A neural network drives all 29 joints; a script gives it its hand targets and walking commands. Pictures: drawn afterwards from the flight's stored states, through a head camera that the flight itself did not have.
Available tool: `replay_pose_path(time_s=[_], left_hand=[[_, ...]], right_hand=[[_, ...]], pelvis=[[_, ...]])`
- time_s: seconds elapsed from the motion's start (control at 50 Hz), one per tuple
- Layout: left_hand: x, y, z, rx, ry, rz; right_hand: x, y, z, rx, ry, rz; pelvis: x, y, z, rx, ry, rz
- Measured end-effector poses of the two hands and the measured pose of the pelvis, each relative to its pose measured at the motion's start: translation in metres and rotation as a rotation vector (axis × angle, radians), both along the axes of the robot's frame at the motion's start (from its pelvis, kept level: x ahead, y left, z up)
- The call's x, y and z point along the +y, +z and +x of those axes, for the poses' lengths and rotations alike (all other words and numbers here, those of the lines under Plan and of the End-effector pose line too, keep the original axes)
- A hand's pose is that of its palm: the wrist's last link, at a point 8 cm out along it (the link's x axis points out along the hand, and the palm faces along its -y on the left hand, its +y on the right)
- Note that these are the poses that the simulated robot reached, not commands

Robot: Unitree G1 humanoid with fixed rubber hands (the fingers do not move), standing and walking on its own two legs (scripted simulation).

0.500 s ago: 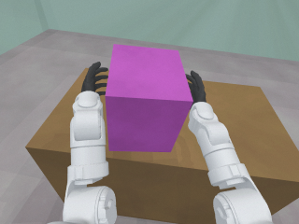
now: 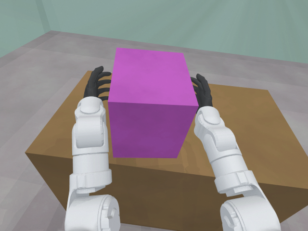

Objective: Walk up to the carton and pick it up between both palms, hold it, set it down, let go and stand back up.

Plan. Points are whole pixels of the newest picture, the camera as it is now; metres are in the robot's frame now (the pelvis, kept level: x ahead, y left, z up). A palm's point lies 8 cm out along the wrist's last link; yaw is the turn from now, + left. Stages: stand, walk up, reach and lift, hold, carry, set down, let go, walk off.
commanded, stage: set down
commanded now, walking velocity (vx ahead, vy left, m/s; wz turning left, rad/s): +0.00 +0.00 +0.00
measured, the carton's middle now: (148, 105) +0.39 +0.01 +0.16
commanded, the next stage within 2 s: none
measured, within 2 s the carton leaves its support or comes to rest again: neither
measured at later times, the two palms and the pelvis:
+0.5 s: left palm (95, 112) +0.38 +0.15 +0.14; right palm (194, 115) +0.37 -0.11 +0.13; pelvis +0.01 +0.01 +0.00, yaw +0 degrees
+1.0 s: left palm (99, 113) +0.40 +0.15 +0.12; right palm (192, 116) +0.39 -0.12 +0.11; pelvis +0.03 +0.01 +0.00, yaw +0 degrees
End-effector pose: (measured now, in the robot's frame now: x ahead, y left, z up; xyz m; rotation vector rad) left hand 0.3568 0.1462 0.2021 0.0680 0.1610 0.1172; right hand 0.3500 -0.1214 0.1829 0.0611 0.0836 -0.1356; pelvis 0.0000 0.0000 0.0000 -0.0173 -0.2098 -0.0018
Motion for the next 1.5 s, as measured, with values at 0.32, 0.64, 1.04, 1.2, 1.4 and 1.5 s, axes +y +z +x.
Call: replay_pose_path(time_s=[0.32,0.64,1.04,1.2,1.4,1.5], left_hand=[[0.007,-0.022,0.016,-0.024,-0.03,0.025],[0.005,-0.066,0.036,0.021,-0.049,-0.003],[0.005,-0.089,0.047,0.076,-0.057,-0.004],[0.004,-0.098,0.052,0.108,-0.068,-0.018],[0.006,-0.107,0.062,0.118,-0.059,-0.046],[0.007,-0.116,0.066,0.123,-0.059,-0.059]], right_hand=[[0.007,-0.02,0.013,-0.11,-0.021,-0.036],[0.005,-0.052,0.028,-0.078,-0.036,-0.072],[0.005,-0.072,0.037,-0.021,-0.042,-0.07],[0.004,-0.079,0.039,0.016,-0.055,-0.068],[0.006,-0.083,0.05,0.038,-0.054,-0.064],[0.008,-0.09,0.054,0.046,-0.056,-0.069]], pelvis=[[0.004,0.001,0.007,-0.006,0.006,0.011],[0.008,0.002,0.02,0.072,-0.006,0.002],[0.007,0.003,0.025,0.091,-0.003,0.002],[0.007,0.004,0.021,0.115,-0.02,0.006],[0.007,0.005,0.023,0.152,-0.036,0.01],[0.007,0.005,0.028,0.168,-0.038,0.01]])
